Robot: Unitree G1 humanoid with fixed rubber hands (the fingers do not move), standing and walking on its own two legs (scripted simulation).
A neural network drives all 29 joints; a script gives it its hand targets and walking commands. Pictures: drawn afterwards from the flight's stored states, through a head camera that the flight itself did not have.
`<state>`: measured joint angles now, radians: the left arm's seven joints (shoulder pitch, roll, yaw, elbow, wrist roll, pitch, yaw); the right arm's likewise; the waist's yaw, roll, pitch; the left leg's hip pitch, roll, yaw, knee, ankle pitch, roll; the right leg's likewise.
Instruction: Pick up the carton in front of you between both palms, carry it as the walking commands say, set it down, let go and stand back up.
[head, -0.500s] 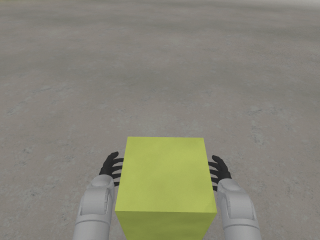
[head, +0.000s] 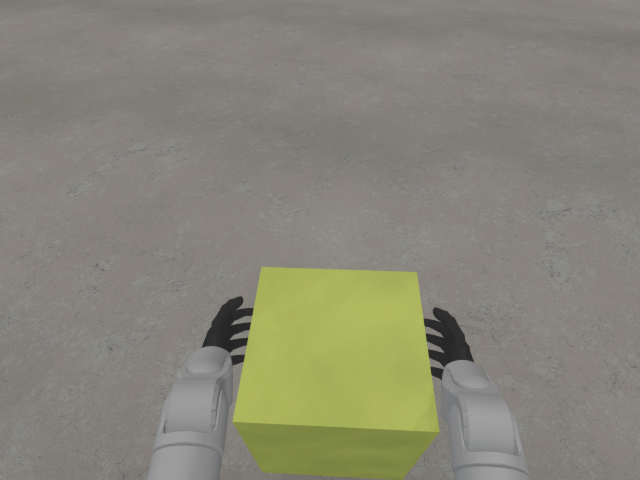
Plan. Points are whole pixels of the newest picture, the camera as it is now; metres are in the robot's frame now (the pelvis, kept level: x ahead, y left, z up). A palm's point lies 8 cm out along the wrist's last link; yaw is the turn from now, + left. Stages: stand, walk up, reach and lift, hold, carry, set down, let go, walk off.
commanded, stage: hold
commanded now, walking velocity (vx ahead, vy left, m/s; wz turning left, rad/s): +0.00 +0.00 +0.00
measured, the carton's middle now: (335, 378) +0.30 -0.01 -0.05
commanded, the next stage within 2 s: set down in 0.84 s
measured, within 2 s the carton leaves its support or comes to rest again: neither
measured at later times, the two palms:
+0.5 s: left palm (234, 367) +0.26 +0.12 +0.05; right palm (478, 360) +0.28 -0.18 +0.03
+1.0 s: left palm (231, 355) +0.28 +0.12 +0.05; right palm (471, 346) +0.30 -0.18 +0.04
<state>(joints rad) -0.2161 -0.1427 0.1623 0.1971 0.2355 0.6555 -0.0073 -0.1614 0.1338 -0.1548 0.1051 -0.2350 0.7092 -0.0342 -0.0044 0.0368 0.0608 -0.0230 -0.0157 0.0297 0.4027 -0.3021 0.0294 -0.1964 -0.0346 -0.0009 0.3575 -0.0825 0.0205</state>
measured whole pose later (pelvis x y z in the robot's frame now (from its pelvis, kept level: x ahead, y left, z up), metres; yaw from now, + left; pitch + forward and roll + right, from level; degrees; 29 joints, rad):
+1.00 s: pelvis -0.01 -0.05 +0.00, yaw +5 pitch -8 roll +0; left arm -0.37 -0.19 0.35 0.38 0.33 0.63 -0.05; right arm -0.35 0.18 -0.30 0.31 -0.34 0.70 0.01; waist -0.02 0.07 0.06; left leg -0.01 0.02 -0.10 0.43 -0.29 -0.01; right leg -0.14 0.00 -0.10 0.36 -0.10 -0.03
